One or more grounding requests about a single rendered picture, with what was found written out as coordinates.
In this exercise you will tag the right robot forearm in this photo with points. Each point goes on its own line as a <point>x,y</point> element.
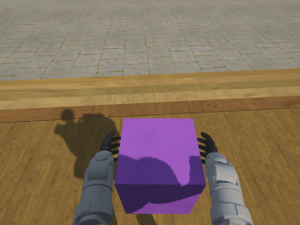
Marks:
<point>228,207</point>

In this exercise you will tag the robot left hand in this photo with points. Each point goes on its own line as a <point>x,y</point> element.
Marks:
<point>107,146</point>

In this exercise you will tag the carton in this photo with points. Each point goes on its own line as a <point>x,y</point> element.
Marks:
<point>159,167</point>

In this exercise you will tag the left robot forearm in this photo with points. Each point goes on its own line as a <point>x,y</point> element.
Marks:
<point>95,206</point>

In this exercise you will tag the robot right hand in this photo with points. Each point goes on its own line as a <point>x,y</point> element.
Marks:
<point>209,148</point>

